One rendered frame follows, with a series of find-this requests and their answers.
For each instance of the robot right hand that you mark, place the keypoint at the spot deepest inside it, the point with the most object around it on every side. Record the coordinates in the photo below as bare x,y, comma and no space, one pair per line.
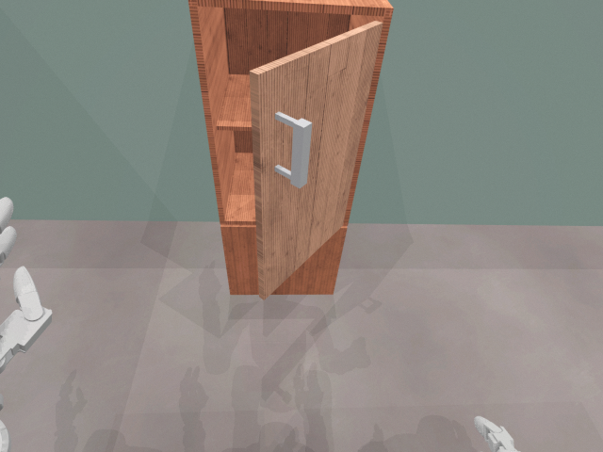
498,439

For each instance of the cupboard door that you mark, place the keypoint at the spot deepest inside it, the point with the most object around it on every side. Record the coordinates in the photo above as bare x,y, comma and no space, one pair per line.
327,84

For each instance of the handle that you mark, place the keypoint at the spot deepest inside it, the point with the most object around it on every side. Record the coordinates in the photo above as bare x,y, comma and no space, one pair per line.
302,130

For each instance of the robot left hand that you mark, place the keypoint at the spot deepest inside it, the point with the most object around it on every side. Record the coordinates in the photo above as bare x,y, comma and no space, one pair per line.
22,328

